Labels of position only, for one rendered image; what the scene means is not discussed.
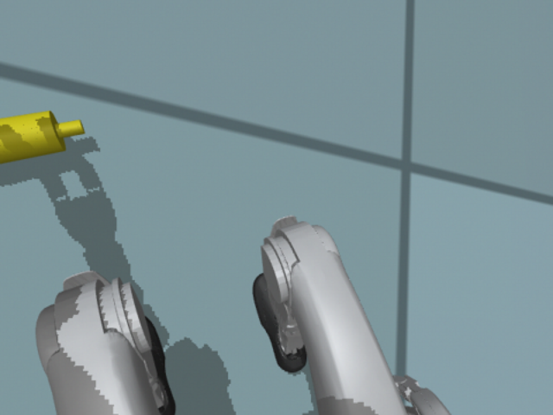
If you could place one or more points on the bottle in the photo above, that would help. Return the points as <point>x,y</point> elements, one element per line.
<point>34,134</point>

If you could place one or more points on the left robot foot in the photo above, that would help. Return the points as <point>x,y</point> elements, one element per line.
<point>159,359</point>

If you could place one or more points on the right robot hand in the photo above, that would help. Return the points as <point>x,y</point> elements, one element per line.
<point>424,402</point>

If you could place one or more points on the right robot foot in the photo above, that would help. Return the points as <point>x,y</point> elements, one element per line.
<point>288,362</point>

